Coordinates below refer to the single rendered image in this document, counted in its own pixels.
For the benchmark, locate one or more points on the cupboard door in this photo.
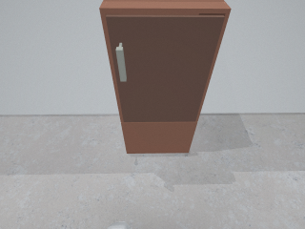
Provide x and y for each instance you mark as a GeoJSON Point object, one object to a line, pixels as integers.
{"type": "Point", "coordinates": [168, 59]}

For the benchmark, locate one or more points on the handle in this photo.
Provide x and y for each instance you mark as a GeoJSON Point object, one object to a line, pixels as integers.
{"type": "Point", "coordinates": [121, 62]}

